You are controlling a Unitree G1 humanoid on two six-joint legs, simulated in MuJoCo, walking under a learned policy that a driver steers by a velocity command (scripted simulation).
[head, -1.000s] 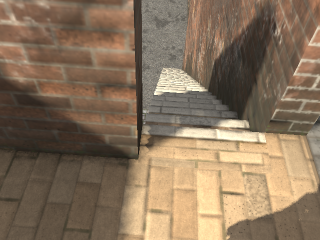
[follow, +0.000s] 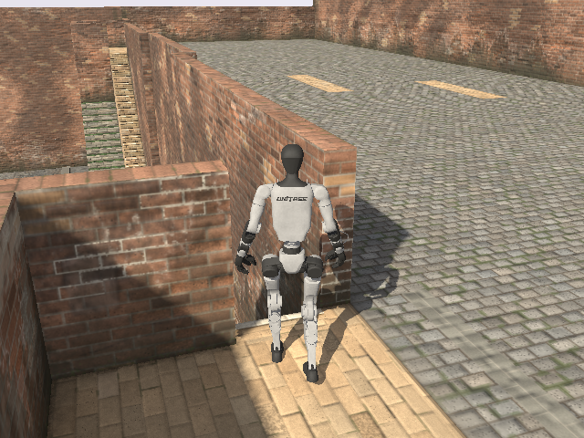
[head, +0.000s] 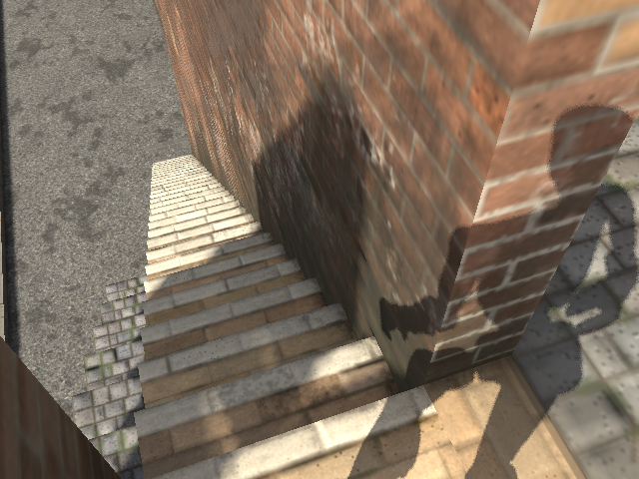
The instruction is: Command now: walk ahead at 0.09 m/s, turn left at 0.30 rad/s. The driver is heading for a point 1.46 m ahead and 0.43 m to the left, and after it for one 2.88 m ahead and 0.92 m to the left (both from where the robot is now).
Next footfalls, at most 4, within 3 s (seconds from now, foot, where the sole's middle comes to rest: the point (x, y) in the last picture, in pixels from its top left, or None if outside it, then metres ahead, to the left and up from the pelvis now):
0.34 right None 0.11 -0.12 -0.77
0.78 left None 0.03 0.11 -0.77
1.28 right None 0.29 -0.05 -0.77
1.76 left None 0.38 0.25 -0.77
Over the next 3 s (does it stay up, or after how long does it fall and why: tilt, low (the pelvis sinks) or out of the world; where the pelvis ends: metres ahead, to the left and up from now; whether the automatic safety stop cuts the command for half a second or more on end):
stays up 0.75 0.22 -0.33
